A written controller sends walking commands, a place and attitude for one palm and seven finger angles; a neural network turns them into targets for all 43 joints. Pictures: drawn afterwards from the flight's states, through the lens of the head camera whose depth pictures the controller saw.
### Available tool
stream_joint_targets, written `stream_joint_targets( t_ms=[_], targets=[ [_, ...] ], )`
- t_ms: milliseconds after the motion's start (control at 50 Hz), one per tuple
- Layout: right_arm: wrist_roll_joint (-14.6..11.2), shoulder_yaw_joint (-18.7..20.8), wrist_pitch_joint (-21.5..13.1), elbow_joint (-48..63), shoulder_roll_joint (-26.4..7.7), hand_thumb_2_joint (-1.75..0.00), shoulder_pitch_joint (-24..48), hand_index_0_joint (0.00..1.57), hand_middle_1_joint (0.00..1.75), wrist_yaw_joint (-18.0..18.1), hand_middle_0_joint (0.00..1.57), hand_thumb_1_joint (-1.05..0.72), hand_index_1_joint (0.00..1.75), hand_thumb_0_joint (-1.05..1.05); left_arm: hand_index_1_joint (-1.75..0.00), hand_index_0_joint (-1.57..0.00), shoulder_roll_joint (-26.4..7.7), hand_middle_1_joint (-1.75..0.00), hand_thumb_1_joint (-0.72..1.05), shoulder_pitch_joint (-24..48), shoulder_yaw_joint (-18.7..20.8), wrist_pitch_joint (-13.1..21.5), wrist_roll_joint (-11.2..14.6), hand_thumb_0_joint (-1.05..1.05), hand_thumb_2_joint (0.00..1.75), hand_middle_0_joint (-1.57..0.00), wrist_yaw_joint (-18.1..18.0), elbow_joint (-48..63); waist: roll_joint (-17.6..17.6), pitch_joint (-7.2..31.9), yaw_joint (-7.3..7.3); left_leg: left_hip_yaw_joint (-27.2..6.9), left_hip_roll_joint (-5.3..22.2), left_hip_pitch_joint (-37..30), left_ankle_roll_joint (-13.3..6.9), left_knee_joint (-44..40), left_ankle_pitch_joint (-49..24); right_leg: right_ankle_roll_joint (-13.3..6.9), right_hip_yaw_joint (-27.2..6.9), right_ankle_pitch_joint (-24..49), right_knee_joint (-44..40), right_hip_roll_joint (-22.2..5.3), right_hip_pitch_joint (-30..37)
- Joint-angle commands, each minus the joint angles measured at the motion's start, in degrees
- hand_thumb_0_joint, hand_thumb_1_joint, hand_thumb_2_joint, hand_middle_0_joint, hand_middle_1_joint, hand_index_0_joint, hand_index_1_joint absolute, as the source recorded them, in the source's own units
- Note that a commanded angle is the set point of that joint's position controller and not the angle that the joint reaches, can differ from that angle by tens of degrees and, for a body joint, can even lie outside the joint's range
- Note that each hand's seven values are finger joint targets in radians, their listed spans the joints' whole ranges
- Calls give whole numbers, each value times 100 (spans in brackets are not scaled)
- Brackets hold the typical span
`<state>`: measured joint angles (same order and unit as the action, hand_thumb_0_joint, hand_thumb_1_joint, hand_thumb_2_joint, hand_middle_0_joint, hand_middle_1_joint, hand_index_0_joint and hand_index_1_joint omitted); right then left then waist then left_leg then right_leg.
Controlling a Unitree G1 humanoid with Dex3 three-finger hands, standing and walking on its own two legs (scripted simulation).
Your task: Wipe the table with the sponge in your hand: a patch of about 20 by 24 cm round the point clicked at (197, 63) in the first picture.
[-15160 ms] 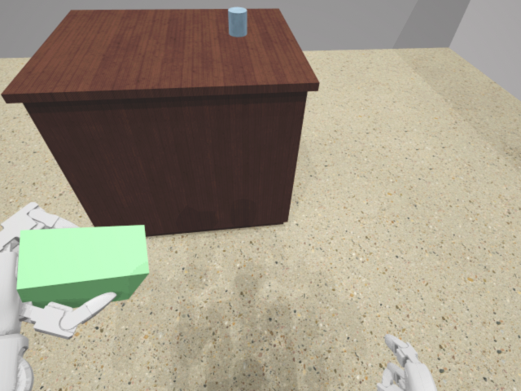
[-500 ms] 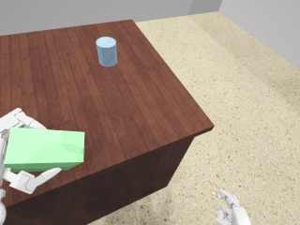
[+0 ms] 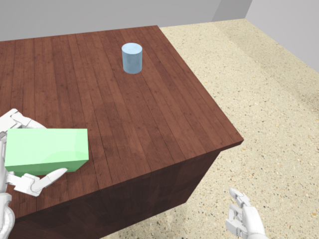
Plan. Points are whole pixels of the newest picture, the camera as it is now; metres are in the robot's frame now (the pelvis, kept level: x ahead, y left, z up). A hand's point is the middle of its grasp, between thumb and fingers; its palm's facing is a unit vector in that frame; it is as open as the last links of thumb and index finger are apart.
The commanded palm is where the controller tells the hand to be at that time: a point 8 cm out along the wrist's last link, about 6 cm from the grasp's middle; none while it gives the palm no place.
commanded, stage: look again from close up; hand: left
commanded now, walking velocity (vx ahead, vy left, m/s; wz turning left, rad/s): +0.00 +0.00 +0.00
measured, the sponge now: (59, 153) +0.23 +0.23 +0.13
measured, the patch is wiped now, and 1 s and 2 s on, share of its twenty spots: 0.00 0.00 0.00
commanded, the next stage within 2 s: shuffle to correct the standing spot in 0.24 s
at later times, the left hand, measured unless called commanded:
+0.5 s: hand (45, 155) +0.22 +0.24 +0.15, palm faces +0.37 -0.85 -0.38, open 10.0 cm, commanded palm +0.16 +0.27 +0.18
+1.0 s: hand (94, 149) +0.24 +0.16 +0.16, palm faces +0.33 -0.86 -0.38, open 10.0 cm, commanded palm +0.18 +0.20 +0.18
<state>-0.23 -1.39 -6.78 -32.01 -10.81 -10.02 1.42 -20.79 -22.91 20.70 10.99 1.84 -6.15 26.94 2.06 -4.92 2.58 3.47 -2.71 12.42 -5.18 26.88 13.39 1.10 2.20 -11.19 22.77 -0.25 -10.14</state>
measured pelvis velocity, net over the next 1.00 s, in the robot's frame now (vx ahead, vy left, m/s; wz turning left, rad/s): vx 0.01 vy -0.08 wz -0.01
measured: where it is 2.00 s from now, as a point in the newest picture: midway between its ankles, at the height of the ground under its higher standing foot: outside the picture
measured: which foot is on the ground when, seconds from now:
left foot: down 0.00-1.00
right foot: down 0.00-1.00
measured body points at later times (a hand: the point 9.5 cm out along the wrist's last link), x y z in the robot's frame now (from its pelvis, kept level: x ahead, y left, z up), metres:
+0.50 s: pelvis +0.00 -0.01 +0.00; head +0.02 +0.01 +0.45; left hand +0.19 +0.28 +0.17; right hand +0.17 -0.24 -0.07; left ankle +0.01 +0.05 -0.74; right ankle +0.01 -0.14 -0.74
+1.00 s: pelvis +0.01 -0.08 -0.01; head +0.05 -0.07 +0.44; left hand +0.21 +0.20 +0.18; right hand +0.19 -0.32 -0.08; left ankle +0.01 +0.05 -0.74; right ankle +0.01 -0.14 -0.74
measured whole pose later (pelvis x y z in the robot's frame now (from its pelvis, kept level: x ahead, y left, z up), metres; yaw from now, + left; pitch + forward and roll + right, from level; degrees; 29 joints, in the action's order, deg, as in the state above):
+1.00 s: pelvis +0.01 -0.08 -0.01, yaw -1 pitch +0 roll -1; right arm -0.9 1.3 -4.3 -32.0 -12.0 -11.0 1.8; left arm -22.1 -25.8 21.0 8.2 4.9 -5.2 30.1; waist 0.4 -3.9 0.2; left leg 1.2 3.5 15.5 1.1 32.7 17.2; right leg -5.6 4.3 -14.6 26.9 5.9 -12.6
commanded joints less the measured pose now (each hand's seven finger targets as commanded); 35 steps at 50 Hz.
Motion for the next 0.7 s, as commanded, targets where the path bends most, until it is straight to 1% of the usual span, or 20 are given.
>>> stream_joint_targets(
  t_ms=[0, 20, 40, 120, 140, 200, 220, 280, 320, 340, 380, 420, 440, 460, 520, 540, 560, 620, 640, 680],
  targets=[
    [-27, 373, -333, 832, -813, -90, 339, 20, 30, 35, 20, -90, 30, 0, -160, -120, -843, -160, 10, 574, 391, 459, 33, 0, 130, -120, -108, 1420, -837, 1175, -120, -856, 836, -202, 596, -749, -981, -245, -245, 732, -43, -184, 531],
    [-51, 349, -324, 809, -795, -90, 432, 20, 30, 47, 20, -90, 30, 0, -160, -120, -891, -160, 10, 456, 492, 423, 20, 0, 130, -120, -141, 1264, -720, 1125, -111, -838, 812, -204, 632, -767, -921, -238, -250, 693, -94, -165, 470],
    [-22, 353, -285, 799, -815, -90, 352, 20, 30, 43, 20, -90, 30, 0, -160, -120, -741, -160, 10, 405, 370, 418, 45, 0, 130, -120, -116, 1160, -590, 1100, -120, -845, 794, -97, 606, -788, -809, -237, -240, 686, -124, -168, 525],
    [-64, 363, -250, 798, -806, -90, 442, 20, 30, 85, 20, -90, 30, 0, -160, -120, -933, -160, 10, 303, 604, 397, 38, 0, 130, -120, -144, 942, -546, 897, -117, -834, 763, 68, 585, -891, -322, -237, -320, 501, -248, -224, 452],
    [-40, 356, -222, 806, -818, -90, 373, 20, 30, 77, 20, -90, 30, 0, -160, -120, -772, -160, 10, 323, 438, 414, 62, 0, 130, -120, -110, 943, -557, 866, -131, -885, 750, 176, 561, -958, -202, -238, -285, 429, -244, -196, 494],
    [-57, 372, -259, 859, -817, -90, 380, 20, 30, 83, 20, -90, 30, 0, -160, -120, -934, -160, 10, 435, 527, 459, 58, 0, 130, -120, -103, 1199, -639, 920, -123, -925, 789, 256, 497, -983, -26, -236, -320, 421, -200, -231, 637],
    [-72, 342, -264, 842, -791, -90, 480, 20, 30, 101, 20, -90, 30, 0, -160, -120, -1020, -160, 10, 407, 626, 444, 43, 0, 130, -120, -136, 1212, -699, 897, -114, -883, 766, 207, 516, -986, -43, -227, -307, 421, -214, -221, 562],
    [-55, 371, -323, 855, -814, -90, 383, 20, 30, 89, 20, -90, 30, 0, -160, -120, -961, -160, 10, 374, 536, 484, 70, 0, 130, -120, -108, 1383, -594, 1073, -124, -860, 741, 147, 434, -838, -160, -244, -361, 589, -212, -263, 684],
    [-65, 359, -345, 809, -809, -90, 471, 20, 30, 104, 20, -90, 30, 0, -160, -120, -1089, -160, 10, 281, 671, 481, 48, 0, 130, -120, -151, 1452, -740, 1161, -110, -834, 723, -15, 496, -767, -452, -254, -368, 698, -178, -270, 613],
    [-33, 335, -321, 787, -797, -90, 375, 20, 30, 90, 20, -90, 30, 0, -160, -120, -898, -160, 10, 262, 505, 481, 97, 0, 130, -120, -121, 1381, -724, 1125, -123, -888, 733, 16, 514, -858, -463, -243, -297, 620, -190, -214, 604],
    [-48, 387, -318, 781, -806, -90, 314, 20, 30, 85, 20, -90, 30, 0, -160, -120, -969, -160, 10, 270, 594, 467, 111, 0, 130, -120, -104, 1323, -610, 1129, -129, -914, 829, -88, 549, -845, -652, -225, -283, 648, -136, -173, 551],
    [-81, 386, -290, 764, -786, -90, 398, 20, 30, 88, 20, -90, 30, 0, -160, -120, -1053, -160, 10, 351, 688, 433, 100, 0, 130, -120, -114, 1292, -718, 1026, -136, -956, 904, -208, 652, -935, -767, -206, -216, 491, -58, -89, 337],
    [-46, 378, -253, 761, -804, -90, 329, 20, 30, 79, 20, -90, 30, 0, -160, -120, -867, -160, 10, 402, 494, 426, 134, 0, 130, -120, -74, 1211, -813, 925, -150, -1031, 960, -101, 642, -1049, -658, -189, -150, 343, -18, -31, 303],
    [-69, 432, -254, 803, -799, -90, 303, 20, 30, 67, 20, -90, 30, 0, -160, -120, -991, -160, 10, 453, 594, 426, 121, 0, 130, -120, -70, 1255, -854, 958, -143, -1084, 1067, -135, 627, -1050, -621, -192, -171, 275, 41, -48, 317],
    [-93, 412, -210, 819, -768, -90, 397, 20, 30, 46, 20, -90, 30, 0, -160, -120, -960, -160, 10, 488, 575, 367, 106, 0, 130, -120, -61, 1195, -917, 849, -142, -1081, 1174, -146, 586, -1103, -354, -190, -141, 65, 67, -17, 129],
    [-55, 416, -182, 811, -784, -90, 308, 20, 30, 34, 20, -90, 30, 0, -160, -120, -824, -160, 10, 498, 435, 364, 135, 0, 130, -120, -33, 1193, -863, 896, -164, -1141, 1197, -92, 543, -1106, -285, -193, -101, 34, 62, 10, 186],
    [-75, 456, -190, 878, -782, -90, 307, 20, 30, 20, 20, -90, 30, 0, -160, -120, -918, -160, 10, 489, 497, 350, 131, 0, 130, -120, -31, 1221, -878, 890, -150, -1129, 1248, -117, 497, -1029, -366, -198, -141, 76, 0, -44, 203],
    [-109, 437, -164, 892, -757, -90, 397, 20, 30, -7, 20, -90, 30, 0, -160, -120, -962, -160, 10, 401, 567, 281, 133, 0, 130, -120, -41, 1263, -687, 900, -151, -974, 1190, -132, 466, -849, -379, -206, -132, 177, -125, -45, 196],
    [-70, 433, -137, 889, -785, -90, 331, 20, 30, -15, 20, -90, 30, 0, -160, -120, -828, -160, 10, 409, 428, 275, 160, 0, 130, -120, -14, 1276, -667, 940, -176, -974, 1145, -31, 424, -821, -242, -220, -147, 187, -143, -34, 270],
    [-66, 478, -140, 929, -801, -90, 318, 20, 30, -16, 20, -90, 30, 0, -160, -120, -991, -160, 10, 414, 567, 278, 173, 0, 130, -120, -14, 1429, -736, 1035, -169, -913, 1139, -103, 374, -630, -396, -253, -247, 376, -156, -98, 271]
  ],
)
